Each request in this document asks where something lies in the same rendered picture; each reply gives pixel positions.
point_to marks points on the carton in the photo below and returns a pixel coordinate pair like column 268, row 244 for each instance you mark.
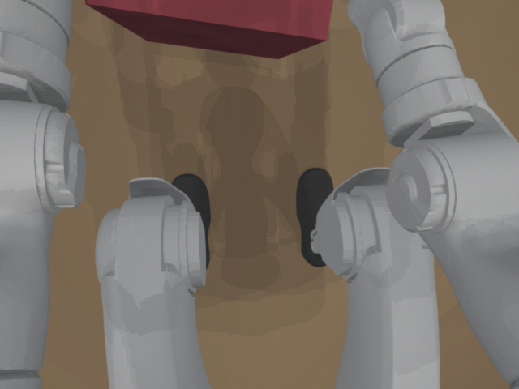
column 262, row 28

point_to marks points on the robot left foot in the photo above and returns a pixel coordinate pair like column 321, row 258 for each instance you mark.
column 194, row 187

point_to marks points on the robot left upper arm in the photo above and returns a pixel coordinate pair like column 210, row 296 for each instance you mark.
column 42, row 171

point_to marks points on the robot right upper arm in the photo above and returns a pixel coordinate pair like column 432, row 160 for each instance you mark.
column 461, row 194

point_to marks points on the right robot forearm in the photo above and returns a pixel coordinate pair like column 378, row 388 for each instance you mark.
column 415, row 67

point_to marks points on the left robot forearm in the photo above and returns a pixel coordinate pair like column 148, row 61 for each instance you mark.
column 34, row 37

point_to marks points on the left robot thigh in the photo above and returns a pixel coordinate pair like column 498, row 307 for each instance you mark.
column 149, row 313

